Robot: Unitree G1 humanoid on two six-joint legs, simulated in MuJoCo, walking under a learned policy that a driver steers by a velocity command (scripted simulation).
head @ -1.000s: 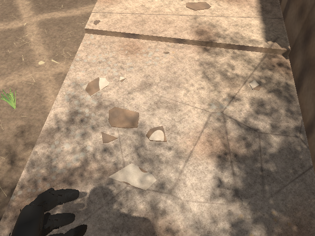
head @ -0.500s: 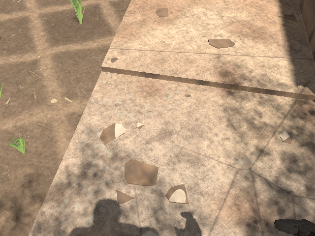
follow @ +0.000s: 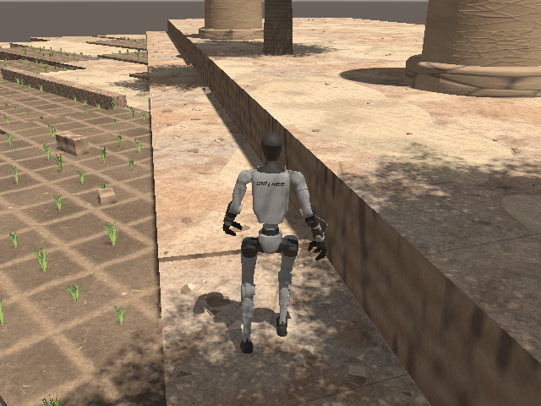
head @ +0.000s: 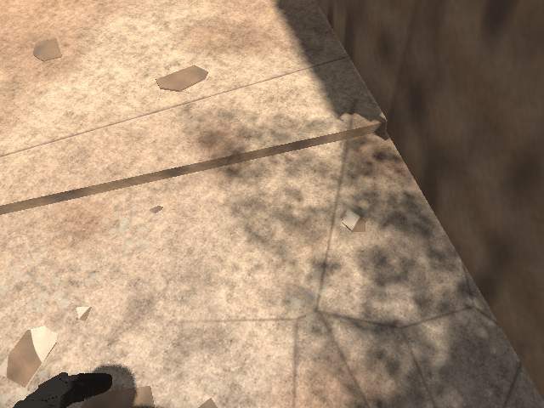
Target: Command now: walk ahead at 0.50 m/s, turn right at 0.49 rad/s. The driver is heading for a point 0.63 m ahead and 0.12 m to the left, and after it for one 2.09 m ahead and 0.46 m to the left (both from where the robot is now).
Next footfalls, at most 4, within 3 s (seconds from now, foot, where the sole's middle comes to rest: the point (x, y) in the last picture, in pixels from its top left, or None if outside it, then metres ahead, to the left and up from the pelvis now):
0.42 left None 0.39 0.13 -0.75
0.88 right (319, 406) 0.42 -0.09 -0.75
1.26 left None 0.28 0.13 -0.75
1.74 right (303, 356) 0.54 -0.07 -0.75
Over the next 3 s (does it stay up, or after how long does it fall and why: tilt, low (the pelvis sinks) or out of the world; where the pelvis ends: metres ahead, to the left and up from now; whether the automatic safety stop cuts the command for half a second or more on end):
stays up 1.07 0.10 0.04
